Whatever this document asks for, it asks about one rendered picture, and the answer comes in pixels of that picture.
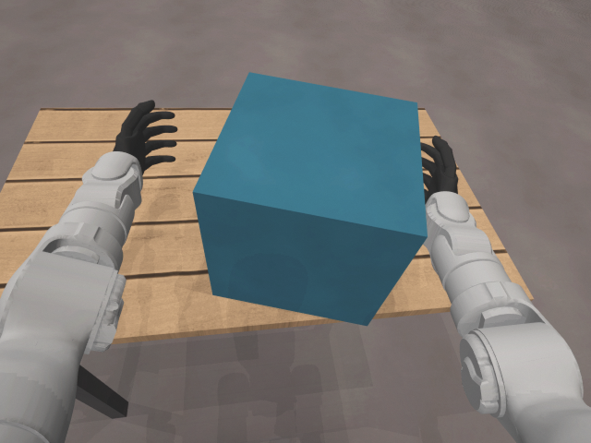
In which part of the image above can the table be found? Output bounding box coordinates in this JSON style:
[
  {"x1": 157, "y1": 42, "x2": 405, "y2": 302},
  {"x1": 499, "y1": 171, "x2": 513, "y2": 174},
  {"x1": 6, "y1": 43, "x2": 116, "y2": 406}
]
[{"x1": 0, "y1": 108, "x2": 534, "y2": 419}]

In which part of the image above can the carton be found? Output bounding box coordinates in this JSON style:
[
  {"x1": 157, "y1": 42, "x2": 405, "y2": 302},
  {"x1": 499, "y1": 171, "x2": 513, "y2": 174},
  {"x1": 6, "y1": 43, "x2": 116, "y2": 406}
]
[{"x1": 193, "y1": 72, "x2": 428, "y2": 326}]

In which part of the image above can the robot right forearm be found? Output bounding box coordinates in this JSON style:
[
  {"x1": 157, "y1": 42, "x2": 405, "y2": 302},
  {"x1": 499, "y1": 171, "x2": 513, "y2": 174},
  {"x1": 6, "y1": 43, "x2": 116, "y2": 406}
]
[{"x1": 423, "y1": 191, "x2": 584, "y2": 398}]

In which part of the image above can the left robot hand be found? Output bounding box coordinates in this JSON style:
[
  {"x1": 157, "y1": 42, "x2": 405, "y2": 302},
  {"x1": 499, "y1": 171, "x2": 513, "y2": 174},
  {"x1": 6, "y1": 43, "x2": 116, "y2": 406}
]
[{"x1": 113, "y1": 100, "x2": 177, "y2": 175}]

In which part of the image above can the robot right upper arm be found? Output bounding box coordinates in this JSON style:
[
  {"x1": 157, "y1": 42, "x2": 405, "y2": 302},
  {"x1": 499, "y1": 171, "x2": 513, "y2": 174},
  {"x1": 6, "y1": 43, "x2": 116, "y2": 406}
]
[{"x1": 460, "y1": 322, "x2": 591, "y2": 443}]

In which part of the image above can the right robot hand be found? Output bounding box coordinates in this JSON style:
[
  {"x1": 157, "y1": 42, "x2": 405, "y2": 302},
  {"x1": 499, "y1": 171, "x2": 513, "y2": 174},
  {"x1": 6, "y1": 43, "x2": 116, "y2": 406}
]
[{"x1": 420, "y1": 136, "x2": 458, "y2": 204}]

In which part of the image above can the robot left upper arm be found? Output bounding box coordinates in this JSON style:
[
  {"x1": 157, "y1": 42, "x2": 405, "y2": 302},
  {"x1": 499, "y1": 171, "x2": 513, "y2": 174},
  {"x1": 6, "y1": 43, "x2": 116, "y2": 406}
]
[{"x1": 0, "y1": 251, "x2": 127, "y2": 443}]

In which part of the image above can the robot left forearm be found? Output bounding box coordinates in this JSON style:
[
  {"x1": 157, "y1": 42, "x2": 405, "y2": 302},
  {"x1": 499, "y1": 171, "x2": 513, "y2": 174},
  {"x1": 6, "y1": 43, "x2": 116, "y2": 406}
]
[{"x1": 0, "y1": 151, "x2": 143, "y2": 338}]

